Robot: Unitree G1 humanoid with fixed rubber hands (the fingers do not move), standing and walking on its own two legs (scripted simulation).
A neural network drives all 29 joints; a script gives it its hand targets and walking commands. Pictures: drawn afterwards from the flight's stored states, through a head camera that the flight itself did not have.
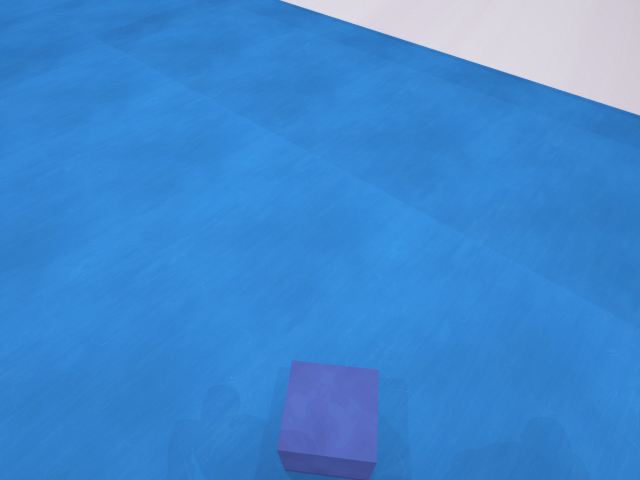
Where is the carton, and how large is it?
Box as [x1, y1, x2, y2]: [277, 360, 378, 479]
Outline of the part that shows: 292,360 277,447 284,469 351,479 368,479 376,463 378,370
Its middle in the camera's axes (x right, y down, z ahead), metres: +0.03 +0.50 +1.06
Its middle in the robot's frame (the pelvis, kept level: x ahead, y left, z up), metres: +0.39 +0.01 -0.65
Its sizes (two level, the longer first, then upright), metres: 0.232 0.219 0.242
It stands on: the floor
